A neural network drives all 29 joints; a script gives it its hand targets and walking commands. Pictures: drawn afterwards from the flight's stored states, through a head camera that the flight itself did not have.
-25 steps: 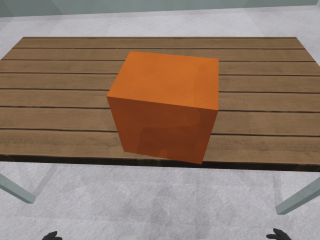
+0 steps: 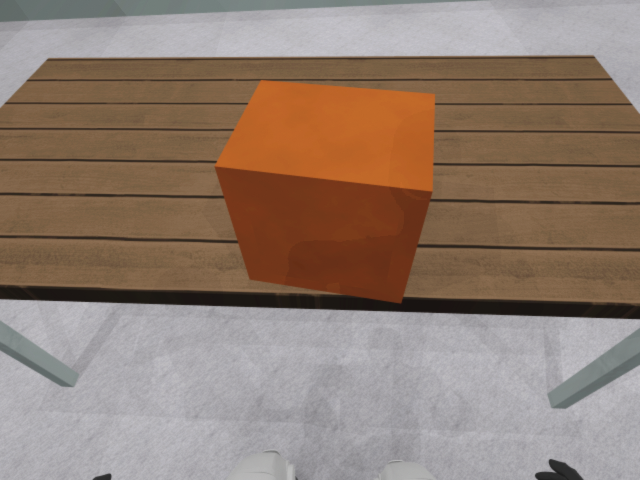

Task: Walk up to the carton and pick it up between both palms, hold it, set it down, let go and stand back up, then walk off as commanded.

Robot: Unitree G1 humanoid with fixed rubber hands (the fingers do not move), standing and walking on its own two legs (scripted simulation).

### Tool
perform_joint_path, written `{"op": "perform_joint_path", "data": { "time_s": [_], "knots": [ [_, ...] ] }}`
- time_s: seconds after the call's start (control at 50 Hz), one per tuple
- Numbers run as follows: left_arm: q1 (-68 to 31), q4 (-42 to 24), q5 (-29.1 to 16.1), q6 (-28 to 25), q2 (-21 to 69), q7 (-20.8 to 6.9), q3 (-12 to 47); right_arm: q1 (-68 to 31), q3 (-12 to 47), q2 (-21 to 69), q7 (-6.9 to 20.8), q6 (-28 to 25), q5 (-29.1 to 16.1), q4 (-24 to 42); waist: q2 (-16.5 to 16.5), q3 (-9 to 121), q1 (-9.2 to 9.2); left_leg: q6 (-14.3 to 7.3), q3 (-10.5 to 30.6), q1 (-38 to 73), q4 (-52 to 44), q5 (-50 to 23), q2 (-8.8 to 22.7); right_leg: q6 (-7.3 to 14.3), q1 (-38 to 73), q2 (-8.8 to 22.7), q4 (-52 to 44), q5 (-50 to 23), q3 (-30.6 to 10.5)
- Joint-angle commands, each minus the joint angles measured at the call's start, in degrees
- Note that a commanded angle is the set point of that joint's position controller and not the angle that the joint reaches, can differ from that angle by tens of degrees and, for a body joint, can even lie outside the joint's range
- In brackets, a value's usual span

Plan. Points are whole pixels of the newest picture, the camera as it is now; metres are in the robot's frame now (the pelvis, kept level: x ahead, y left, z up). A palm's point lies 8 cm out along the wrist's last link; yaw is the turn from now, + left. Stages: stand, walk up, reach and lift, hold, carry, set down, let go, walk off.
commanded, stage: walk up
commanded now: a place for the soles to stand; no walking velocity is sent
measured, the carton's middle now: (333, 195) +0.50 +0.00 +0.04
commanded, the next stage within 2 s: stand in 1.48 s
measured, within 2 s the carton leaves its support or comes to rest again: neither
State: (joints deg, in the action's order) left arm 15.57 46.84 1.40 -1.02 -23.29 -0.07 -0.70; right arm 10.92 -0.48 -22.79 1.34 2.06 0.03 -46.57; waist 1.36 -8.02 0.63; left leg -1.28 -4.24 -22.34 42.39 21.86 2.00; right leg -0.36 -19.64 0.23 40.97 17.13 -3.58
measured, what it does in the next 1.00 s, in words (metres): steps on the spot: right foot, then right foot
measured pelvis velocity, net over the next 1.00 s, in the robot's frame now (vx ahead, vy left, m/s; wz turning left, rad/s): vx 0.01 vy -0.02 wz -0.06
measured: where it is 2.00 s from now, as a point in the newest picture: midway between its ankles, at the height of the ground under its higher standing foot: outside the picture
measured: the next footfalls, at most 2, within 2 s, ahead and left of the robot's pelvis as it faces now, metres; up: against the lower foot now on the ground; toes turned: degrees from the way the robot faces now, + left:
right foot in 0.42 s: +0.01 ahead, -0.13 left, +0.00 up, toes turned +1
right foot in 0.88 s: +0.02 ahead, -0.14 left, +0.00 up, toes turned +0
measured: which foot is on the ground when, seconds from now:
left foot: down 0.00-1.00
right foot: down 0.00-0.10, up 0.12-0.40, down 0.42-0.62, up 0.64-0.86, down 0.88-1.00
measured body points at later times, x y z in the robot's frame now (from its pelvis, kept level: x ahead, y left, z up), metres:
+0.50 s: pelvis -0.01 +0.00 +0.00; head +0.02 +0.00 +0.44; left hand +0.03 +0.32 -0.11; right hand +0.08 -0.31 -0.12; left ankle +0.08 +0.11 -0.71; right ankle -0.03 -0.13 -0.71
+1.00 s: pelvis +0.01 -0.02 +0.00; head +0.03 -0.03 +0.45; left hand +0.10 +0.29 -0.11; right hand +0.10 -0.34 -0.11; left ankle +0.07 +0.10 -0.71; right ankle +0.00 -0.16 -0.71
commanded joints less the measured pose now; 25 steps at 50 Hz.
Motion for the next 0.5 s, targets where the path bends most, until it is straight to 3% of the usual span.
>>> {"op": "perform_joint_path", "data": {
  "time_s": [0.0,0.02,0.04,0.06,0.08,0.1,0.12,0.14,0.18,0.22,0.26,0.32,0.34,0.36,0.38,0.4,0.42,0.44,0.48],
  "knots": [
    [-6.7,-4.7,-0.9,-0.4,-13.8,1.0,-4.7,3.1,-6.1,-11.5,-0.6,-1.9,0.3,0.2,-7.8,6.5,2.12,-2.9,3.9,14.3,-3.8,-2.3,-0.9,7.3,-12.5,7.8,-13.0,2.9,-13.6],
    [-5.8,-4.7,-0.9,-0.1,-12.5,0.9,-4.4,3.2,-6.2,-12.5,-0.7,-2.2,0.6,0.0,-4.6,6.5,2.07,-3.6,7.2,13.9,-9.7,2.1,1.8,6.1,-13.2,5.7,-10.3,7.1,-11.6],
    [-4.5,-4.9,-1.2,0.2,-11.3,0.6,-4.6,2.7,-6.6,-15.0,-0.7,-2.5,0.7,1.0,2.1,6.6,2.09,-5.9,16.2,11.6,-18.0,11.6,8.5,3.9,-14.1,1.4,-2.7,12.4,-6.9],
    [-2.9,-4.0,-1.1,0.5,-11.3,0.6,-5.1,1.0,-7.2,-17.3,-0.7,-2.9,1.0,1.0,8.9,5.8,1.83,-9.9,26.0,4.2,-26.5,19.2,16.6,2.0,-9.8,-5.0,13.4,12.4,0.3],
    [0.0,-2.7,-0.7,1.0,-12.5,0.7,-5.8,-2.7,-7.2,-17.7,-0.7,-3.2,1.0,1.9,6.4,4.8,0.31,-11.6,29.0,-1.4,-28.5,22.8,20.0,1.5,-7.7,-4.1,22.4,12.9,-1.4],
    [1.5,-2.5,-0.9,1.3,-13.1,0.5,-6.0,-4.5,-6.9,-17.0,-1.0,-3.2,0.6,2.6,6.1,3.8,-0.25,-10.5,27.0,-2.1,-29.1,22.7,19.0,1.3,-9.6,-4.0,24.4,13.1,-2.2],
    [3.2,-1.2,-0.9,1.3,-11.6,0.5,-5.8,-5.3,-6.9,-17.2,-1.3,-3.3,0.6,2.3,8.0,3.4,-0.87,-10.6,25.0,-3.6,-29.5,21.9,18.8,1.3,-8.3,-3.3,25.5,12.1,-2.6],
    [4.4,-0.4,-0.8,1.2,-11.9,0.2,-6.0,-7.0,-6.8,-16.0,-1.4,-3.3,0.7,2.6,7.2,2.5,-1.20,-10.0,21.4,-3.5,-28.9,18.8,16.8,1.1,-8.4,-3.3,26.0,10.9,-1.6],
    [5.8,0.0,-0.7,0.9,-11.6,-0.1,-6.2,-5.0,-6.5,-15.6,-1.3,-3.5,0.7,2.9,8.0,6.7,-0.81,-8.2,18.0,2.8,-26.7,17.5,14.7,0.8,-8.1,-2.7,20.9,10.8,0.2],
    [6.5,-0.2,-0.4,0.6,-11.5,-0.2,-6.0,-3.7,-6.6,-15.8,-1.1,-3.3,1.4,3.7,9.7,8.7,-0.02,-8.7,17.2,7.6,-25.2,17.5,15.2,0.2,-8.4,-2.0,14.8,13.0,2.8],
    [6.8,-0.1,-0.1,0.0,-12.0,-0.2,-6.0,-2.2,-6.9,-16.6,-0.8,-3.1,1.9,3.5,10.3,11.3,0.39,-9.0,17.7,9.5,-23.9,18.0,16.0,1.3,-6.4,-1.3,7.9,15.7,4.1],
    [11.4,1.6,-0.2,-1.0,-11.7,0.1,-6.1,-5.8,-7.1,-16.8,-0.5,-2.3,1.8,4.5,9.7,11.4,-2.41,-6.3,10.3,2.2,-19.2,18.7,13.0,2.8,4.1,-2.1,-4.7,7.8,7.5],
    [13.7,2.5,0.0,-1.2,-12.0,0.2,-6.3,-5.5,-6.8,-15.2,-0.5,-1.9,2.2,3.7,7.3,11.1,-2.87,-5.0,7.9,-0.6,-13.8,19.9,11.0,3.6,7.2,-2.9,-7.8,9.4,4.9],
    [14.9,2.3,0.6,-1.7,-12.8,0.6,-6.5,-4.4,-6.1,-13.0,-0.6,-1.4,1.8,4.1,0.2,9.7,-2.84,-3.0,5.3,-5.1,-4.8,21.1,7.8,5.8,6.8,-0.1,-13.9,16.5,-4.9],
    [12.5,1.2,1.4,-2.1,-15.9,0.9,-6.9,-5.6,-5.1,-9.4,-0.4,-1.1,1.2,5.1,-9.0,5.4,-2.30,0.6,2.0,-14.0,6.9,14.7,1.3,10.0,4.5,10.1,-21.9,31.0,-28.7],
    [6.2,-1.6,1.1,-2.8,-18.6,1.4,-7.1,-6.8,-4.7,-9.6,-0.6,-1.5,1.2,5.2,-7.1,0.8,-1.32,1.3,5.4,-15.4,9.7,8.3,-0.2,13.2,-0.8,14.8,-26.2,29.0,-37.6],
    [3.8,-2.5,1.1,-3.1,-17.8,1.7,-6.8,-7.1,-5.7,-11.7,-0.5,-2.1,1.0,4.2,-2.5,0.0,-1.02,0.9,7.9,-12.2,10.1,5.6,0.3,14.8,-2.7,14.8,-25.7,18.9,-34.5],
    [1.9,-2.9,0.7,-3.5,-17.1,1.7,-6.7,-4.7,-6.2,-12.2,-0.3,-2.5,0.7,2.7,-3.4,1.3,-0.06,0.6,7.0,-8.9,9.7,3.4,0.6,13.2,-2.1,13.0,-22.3,9.5,-29.7],
    [2.4,-3.5,0.3,-3.6,-14.6,1.5,-5.3,-3.3,-6.1,-11.0,-0.4,-3.2,-0.1,2.2,-7.7,6.0,0.07,-0.6,4.8,-3.8,5.7,3.6,0.3,12.1,2.8,10.2,-14.2,-17.2,-21.1]
  ]
}}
